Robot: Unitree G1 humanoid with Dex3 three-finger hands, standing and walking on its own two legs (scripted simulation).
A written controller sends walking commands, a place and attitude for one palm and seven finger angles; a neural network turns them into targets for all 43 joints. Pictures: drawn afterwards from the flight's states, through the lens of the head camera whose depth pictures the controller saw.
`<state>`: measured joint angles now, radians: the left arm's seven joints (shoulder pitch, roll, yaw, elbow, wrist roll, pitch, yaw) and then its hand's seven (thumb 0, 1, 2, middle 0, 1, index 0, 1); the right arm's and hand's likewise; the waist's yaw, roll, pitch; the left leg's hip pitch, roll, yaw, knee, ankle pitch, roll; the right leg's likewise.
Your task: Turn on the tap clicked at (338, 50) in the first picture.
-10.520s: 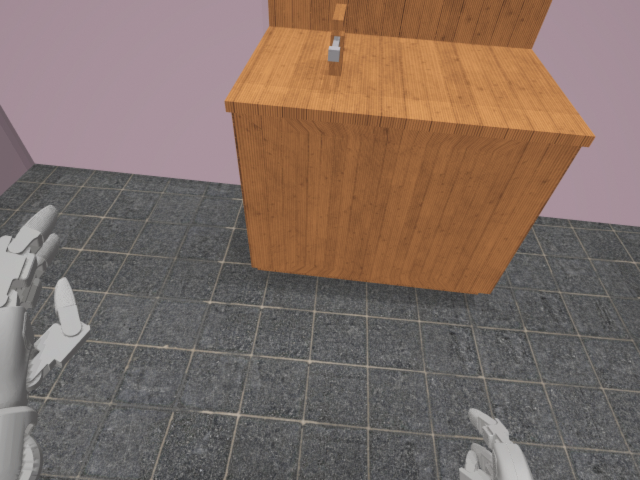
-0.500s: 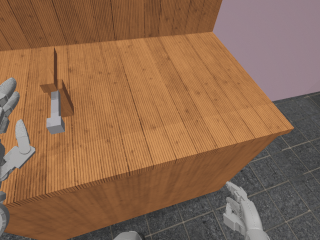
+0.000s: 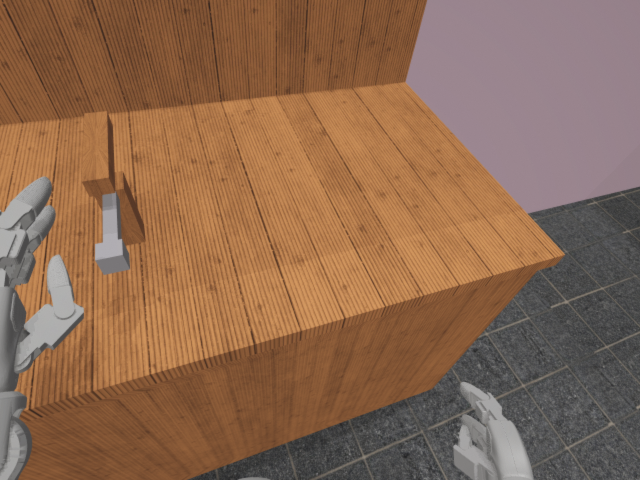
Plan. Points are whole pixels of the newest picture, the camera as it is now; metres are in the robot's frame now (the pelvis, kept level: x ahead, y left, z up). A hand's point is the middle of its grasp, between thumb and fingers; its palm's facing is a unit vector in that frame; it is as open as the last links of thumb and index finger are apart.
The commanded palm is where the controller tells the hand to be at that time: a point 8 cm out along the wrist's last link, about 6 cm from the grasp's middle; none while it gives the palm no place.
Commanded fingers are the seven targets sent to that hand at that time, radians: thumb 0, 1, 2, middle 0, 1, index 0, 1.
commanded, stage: shuffle to correct the standing spot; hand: left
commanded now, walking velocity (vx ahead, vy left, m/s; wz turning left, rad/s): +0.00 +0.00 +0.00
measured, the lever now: (112, 256) +0.32 +0.28 +0.10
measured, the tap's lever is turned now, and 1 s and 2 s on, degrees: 0 0 0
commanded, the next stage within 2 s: come to a stop and stand still in 0.32 s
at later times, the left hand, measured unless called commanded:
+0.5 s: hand (154, 307) +0.23 +0.18 +0.16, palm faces +0.33 -0.88 -0.33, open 7.4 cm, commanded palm +0.17 +0.23 +0.18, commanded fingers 0.00 0.90 0.90 -0.20 -0.30 -0.20 -0.30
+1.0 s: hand (124, 298) +0.23 +0.21 +0.16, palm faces +0.35 -0.86 -0.37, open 7.4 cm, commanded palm +0.18 +0.25 +0.18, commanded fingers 0.00 0.90 0.90 -0.20 -0.30 -0.20 -0.30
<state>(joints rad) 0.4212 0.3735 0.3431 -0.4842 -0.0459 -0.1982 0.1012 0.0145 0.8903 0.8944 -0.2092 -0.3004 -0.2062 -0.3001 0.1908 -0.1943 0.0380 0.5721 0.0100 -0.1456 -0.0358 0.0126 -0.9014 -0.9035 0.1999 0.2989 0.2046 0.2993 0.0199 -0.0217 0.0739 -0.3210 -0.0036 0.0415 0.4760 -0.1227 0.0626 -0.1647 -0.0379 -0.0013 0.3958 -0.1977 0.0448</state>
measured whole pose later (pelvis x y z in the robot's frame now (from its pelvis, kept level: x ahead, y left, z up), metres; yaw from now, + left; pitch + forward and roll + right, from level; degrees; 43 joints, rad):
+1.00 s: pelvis +0.02 -0.03 +0.00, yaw +0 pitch -2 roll -2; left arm 0.45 0.36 0.33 -0.48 -0.06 -0.16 0.10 0.01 0.89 0.89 -0.21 -0.30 -0.21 -0.30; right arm 0.18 -0.20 0.03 0.57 0.02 -0.12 -0.05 0.01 -0.90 -0.90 0.20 0.30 0.20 0.30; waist 0.02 0.01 0.07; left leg -0.29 0.02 0.02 0.48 -0.16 0.02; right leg -0.14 -0.01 -0.01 0.42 -0.24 0.03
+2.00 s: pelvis +0.03 -0.02 +0.00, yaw -1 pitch +0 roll -2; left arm 0.37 0.40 0.42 -0.54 -0.03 -0.26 0.09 0.02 0.89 0.89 -0.21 -0.30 -0.21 -0.30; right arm 0.18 -0.16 0.02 0.56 0.00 -0.19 -0.01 0.01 -0.90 -0.90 0.20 0.30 0.20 0.30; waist 0.05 -0.05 0.13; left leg -0.34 0.03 0.06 0.52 -0.18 0.03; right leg -0.20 -0.01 0.01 0.46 -0.26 0.03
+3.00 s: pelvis +0.01 -0.02 +0.00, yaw -1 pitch -1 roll -2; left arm 0.35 0.31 0.34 -0.41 -0.01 -0.24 0.12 0.01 0.89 0.89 -0.21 -0.30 -0.20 -0.30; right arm 0.21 -0.17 0.04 0.61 0.01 -0.18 0.00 0.01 -0.90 -0.90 0.20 0.30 0.21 0.30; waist 0.05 -0.01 0.04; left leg -0.31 -0.01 0.01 0.53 -0.20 0.05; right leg -0.19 -0.01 0.00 0.43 -0.22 0.04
